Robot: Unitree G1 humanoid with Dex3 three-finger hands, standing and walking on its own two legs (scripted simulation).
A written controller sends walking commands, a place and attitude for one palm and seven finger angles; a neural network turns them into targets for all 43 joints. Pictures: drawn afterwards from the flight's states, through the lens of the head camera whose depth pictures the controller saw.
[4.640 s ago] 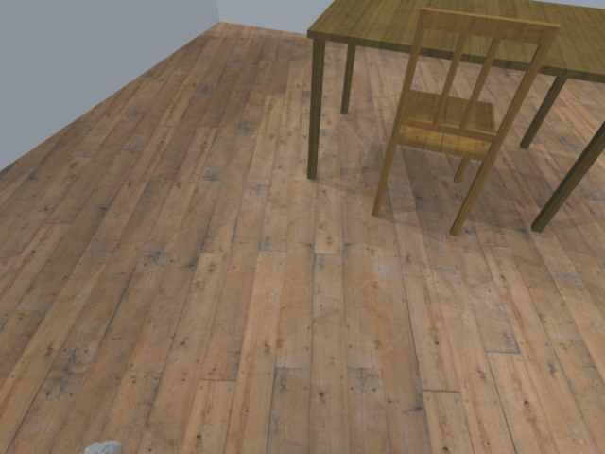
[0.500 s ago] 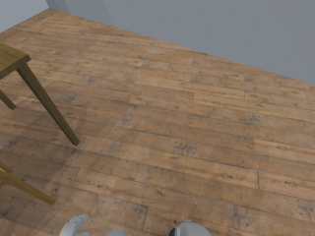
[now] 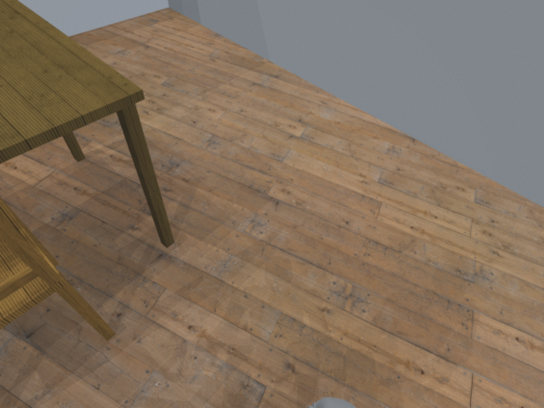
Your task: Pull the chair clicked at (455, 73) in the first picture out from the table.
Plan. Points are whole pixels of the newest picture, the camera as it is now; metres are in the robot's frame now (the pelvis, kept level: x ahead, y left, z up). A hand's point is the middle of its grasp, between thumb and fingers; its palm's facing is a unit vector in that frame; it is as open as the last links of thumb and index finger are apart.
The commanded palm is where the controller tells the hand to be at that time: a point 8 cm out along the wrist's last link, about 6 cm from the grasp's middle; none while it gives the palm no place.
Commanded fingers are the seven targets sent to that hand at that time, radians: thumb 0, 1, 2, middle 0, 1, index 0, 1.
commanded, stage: turn to face it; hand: left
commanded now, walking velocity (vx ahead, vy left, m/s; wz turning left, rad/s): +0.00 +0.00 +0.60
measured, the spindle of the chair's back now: out of the picture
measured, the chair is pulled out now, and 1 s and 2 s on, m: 0.00 0.00 0.00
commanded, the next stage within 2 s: take the last steps up to it in 1.42 s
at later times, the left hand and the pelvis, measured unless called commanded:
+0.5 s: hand out of the picture +0.06 +0.14 -0.13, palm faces +0.29 -0.92 -0.27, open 7.4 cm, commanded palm none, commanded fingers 0.00 0.90 0.90 -0.20 -0.30 -0.20 -0.30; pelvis -0.01 -0.07 +0.00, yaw +17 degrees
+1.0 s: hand out of the picture -0.16 +0.16 -0.18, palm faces +0.61 -0.74 -0.27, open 7.4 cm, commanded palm none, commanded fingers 0.00 0.90 0.90 -0.20 -0.30 -0.20 -0.30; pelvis -0.04 -0.04 -0.01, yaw +35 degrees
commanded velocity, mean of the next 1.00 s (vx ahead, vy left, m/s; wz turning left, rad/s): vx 0.00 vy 0.00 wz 0.58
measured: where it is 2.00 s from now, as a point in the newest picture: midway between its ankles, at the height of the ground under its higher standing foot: outside the picture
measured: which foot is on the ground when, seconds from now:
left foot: down 0.00-0.38, up 0.40-0.86, down 0.88-1.00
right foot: up 0.00-0.36, down 0.38-0.88, up 0.90-1.00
